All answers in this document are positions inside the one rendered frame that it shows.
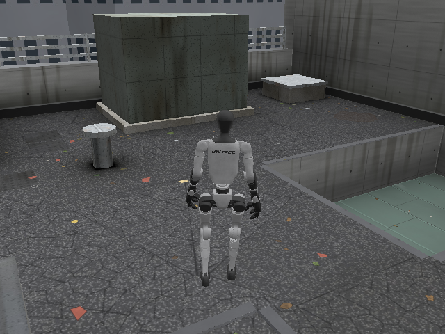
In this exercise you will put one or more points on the robot right upper arm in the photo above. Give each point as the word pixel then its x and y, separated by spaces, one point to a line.
pixel 247 160

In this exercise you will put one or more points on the right robot hand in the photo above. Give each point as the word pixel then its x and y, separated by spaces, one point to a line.
pixel 256 210

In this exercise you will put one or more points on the humanoid robot torso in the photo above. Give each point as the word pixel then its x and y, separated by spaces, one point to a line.
pixel 223 167

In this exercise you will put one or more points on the left robot hand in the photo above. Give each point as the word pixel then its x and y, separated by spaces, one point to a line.
pixel 192 198

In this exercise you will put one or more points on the robot right forearm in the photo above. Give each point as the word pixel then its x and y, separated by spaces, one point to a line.
pixel 253 189

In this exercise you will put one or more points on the robot left upper arm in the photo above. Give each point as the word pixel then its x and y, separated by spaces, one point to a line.
pixel 199 157

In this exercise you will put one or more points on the robot left foot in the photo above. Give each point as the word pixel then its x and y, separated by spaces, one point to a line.
pixel 205 279

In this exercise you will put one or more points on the robot left forearm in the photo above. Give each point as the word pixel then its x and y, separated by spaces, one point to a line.
pixel 192 184

